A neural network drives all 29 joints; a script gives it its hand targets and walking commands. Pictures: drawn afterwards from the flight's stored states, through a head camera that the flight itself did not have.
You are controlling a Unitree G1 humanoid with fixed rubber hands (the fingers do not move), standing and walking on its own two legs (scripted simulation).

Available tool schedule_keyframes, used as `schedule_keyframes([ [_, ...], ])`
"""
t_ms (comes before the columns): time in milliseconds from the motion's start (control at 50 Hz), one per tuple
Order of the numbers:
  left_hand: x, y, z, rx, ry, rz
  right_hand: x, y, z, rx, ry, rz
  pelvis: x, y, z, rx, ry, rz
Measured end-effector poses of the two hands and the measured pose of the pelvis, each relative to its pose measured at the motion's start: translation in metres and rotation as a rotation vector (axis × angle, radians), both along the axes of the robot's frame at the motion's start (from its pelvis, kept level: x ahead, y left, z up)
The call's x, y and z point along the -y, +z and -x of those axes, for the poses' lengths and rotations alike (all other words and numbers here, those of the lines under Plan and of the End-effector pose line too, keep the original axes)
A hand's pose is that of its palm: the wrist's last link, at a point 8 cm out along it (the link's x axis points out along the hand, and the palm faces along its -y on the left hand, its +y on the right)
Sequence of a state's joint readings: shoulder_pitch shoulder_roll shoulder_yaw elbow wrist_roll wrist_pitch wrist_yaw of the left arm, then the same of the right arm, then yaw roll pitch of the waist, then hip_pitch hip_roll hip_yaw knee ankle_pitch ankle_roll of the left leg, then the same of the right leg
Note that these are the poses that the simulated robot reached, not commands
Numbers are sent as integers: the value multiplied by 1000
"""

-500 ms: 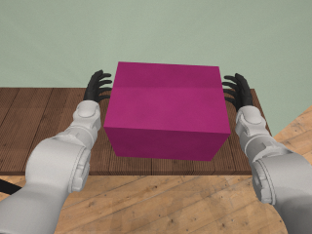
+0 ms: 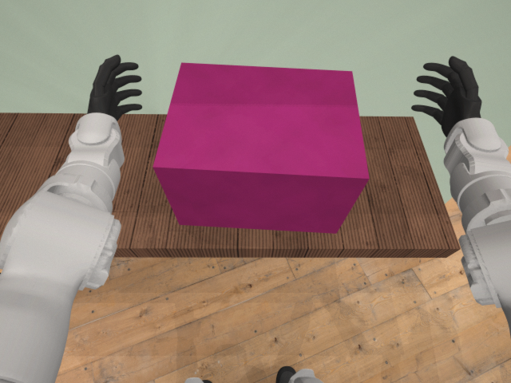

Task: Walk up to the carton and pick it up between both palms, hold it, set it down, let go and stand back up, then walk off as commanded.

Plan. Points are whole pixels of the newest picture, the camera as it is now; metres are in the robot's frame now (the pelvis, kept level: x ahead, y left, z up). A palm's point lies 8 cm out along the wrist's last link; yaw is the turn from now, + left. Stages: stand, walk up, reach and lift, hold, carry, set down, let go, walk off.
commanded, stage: set down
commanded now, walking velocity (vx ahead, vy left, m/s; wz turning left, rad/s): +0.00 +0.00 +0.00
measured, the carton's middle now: (261, 151) +0.50 +0.00 +0.02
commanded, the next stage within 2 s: none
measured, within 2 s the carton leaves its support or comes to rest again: neither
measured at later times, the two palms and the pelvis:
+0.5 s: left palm (83, 73) +0.49 +0.23 +0.19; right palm (508, 77) +0.47 -0.28 +0.21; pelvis +0.02 +0.02 +0.03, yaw +0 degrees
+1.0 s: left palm (87, 132) +0.43 +0.22 +0.15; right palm (500, 151) +0.40 -0.29 +0.15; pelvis +0.01 +0.01 +0.04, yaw +0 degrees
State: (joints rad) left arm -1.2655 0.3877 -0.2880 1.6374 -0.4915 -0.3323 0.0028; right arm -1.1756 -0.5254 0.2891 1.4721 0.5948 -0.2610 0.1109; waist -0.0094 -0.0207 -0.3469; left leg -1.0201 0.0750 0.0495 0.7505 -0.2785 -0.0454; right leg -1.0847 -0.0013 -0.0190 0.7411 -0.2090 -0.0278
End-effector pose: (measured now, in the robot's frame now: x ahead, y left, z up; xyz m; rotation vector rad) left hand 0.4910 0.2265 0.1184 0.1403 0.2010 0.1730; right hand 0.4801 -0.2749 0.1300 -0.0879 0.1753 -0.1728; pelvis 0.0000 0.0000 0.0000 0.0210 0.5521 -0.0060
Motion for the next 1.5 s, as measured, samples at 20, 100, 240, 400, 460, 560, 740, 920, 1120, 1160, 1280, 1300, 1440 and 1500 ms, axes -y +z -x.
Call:
schedule_keyframes([
  [20, -3, 4, 1, 7, 7, 6, -2, 2, -1, -2, 6, -1, 1, 0, 0, 3, 1, -1],
  [100, -13, 23, -1, 41, 17, 14, -12, 13, -4, -17, 19, -11, 2, 3, 1, 22, 8, 1],
  [240, -19, 46, -5, 45, 9, 18, -20, 44, -11, 5, 11, -24, -1, 11, -4, 54, 28, 13],
  [400, -8, 60, -2, 2, -51, 15, -1, 75, 3, -6, -50, -28, -11, 27, -14, 141, 24, 22],
  [460, -4, 66, 0, 9, -65, 14, 6, 79, 10, -5, -59, -35, -14, 31, -16, 170, 16, 21],
  [560, 5, 64, 6, -4, -92, 8, 8, 69, 22, -32, -41, -41, -18, 35, -15, 218, 5, 23],
  [740, 10, 34, 25, -41, -92, 21, -5, 28, 36, -56, 24, -50, -21, 36, -8, 231, -2, 18],
  [920, 6, 22, 51, -16, -76, 50, 6, 14, 67, -41, -2, -35, -16, 39, -7, 263, 4, 19],
  [1120, 2, 21, 75, -20, -91, 64, 5, 15, 92, -75, 18, -38, -10, 41, -6, 371, 2, 16],
  [1160, 2, 12, 80, -34, -92, 72, -2, 6, 95, -85, 31, -48, -10, 41, -6, 383, 7, 17],
  [1280, 0, -19, 90, -89, -75, 83, -21, -22, 99, -111, 55, -67, -11, 40, -7, 375, 14, 17],
  [1300, 0, -22, 90, -85, -71, 83, -23, -25, 98, -106, 58, -68, -11, 40, -8, 369, 14, 17],
  [1440, -5, -22, 102, -24, -84, 67, -18, -41, 115, -93, 37, -31, -17, 47, -26, 392, 12, 29],
  [1500, -10, -31, 118, -48, -86, 62, -6, -51, 137, -125, 5, -15, -19, 50, -34, 436, 16, 32],
])
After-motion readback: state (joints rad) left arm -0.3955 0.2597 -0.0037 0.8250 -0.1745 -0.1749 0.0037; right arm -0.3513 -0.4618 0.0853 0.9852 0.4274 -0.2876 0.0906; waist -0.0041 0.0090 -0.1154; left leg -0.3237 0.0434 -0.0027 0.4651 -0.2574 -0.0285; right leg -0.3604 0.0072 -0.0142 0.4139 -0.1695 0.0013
